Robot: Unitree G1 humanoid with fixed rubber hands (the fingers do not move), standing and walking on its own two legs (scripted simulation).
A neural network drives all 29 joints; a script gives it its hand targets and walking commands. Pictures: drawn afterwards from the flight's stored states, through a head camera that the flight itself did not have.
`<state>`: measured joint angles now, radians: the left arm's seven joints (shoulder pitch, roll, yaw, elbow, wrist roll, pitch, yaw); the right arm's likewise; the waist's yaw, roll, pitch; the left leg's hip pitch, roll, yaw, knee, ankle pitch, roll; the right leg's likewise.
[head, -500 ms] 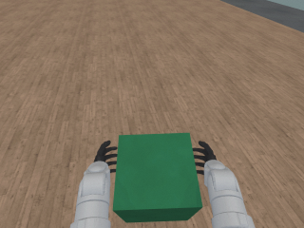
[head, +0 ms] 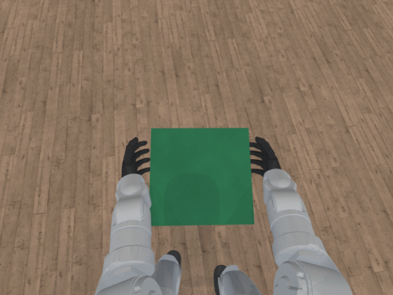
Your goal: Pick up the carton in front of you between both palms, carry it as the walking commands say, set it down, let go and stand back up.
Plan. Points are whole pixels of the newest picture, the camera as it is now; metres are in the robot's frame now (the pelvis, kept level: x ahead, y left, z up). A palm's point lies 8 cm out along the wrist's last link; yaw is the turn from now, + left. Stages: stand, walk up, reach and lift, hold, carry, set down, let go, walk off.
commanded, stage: set down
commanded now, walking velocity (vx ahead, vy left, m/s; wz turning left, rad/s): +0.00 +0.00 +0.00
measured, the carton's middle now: (198, 179) +0.38 +0.03 -0.17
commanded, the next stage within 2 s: none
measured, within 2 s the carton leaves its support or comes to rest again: rests again in 1.62 s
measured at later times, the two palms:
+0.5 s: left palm (141, 181) +0.37 +0.18 -0.20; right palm (247, 169) +0.43 -0.10 -0.21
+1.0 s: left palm (147, 196) +0.37 +0.19 -0.38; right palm (229, 174) +0.47 -0.08 -0.37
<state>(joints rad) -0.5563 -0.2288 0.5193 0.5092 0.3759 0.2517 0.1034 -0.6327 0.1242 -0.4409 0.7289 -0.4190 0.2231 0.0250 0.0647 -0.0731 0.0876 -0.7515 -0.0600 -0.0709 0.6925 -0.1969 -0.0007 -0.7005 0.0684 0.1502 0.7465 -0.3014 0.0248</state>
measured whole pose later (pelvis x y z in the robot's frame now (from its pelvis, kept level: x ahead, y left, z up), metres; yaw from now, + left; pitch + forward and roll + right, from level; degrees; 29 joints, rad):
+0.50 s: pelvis -0.02 -0.04 -0.13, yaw +0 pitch +42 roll +1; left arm -0.78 -0.14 0.64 0.56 0.32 0.25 -0.03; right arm -0.87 0.08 -0.37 0.77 -0.30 0.27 -0.13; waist 0.12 -0.08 -0.21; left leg -1.64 -0.06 -0.12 1.27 -0.36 -0.08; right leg -1.60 0.15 0.07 1.34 -0.47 -0.02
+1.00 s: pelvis -0.06 -0.01 -0.26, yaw -1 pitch +46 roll -1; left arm -0.93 -0.14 0.56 0.55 0.19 0.23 0.20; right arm -1.22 -0.15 -0.20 1.03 -0.14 0.22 -0.11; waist 0.13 -0.06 -0.07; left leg -2.11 -0.11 -0.10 1.74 -0.43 -0.07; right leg -2.05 0.17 0.07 1.80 -0.56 0.05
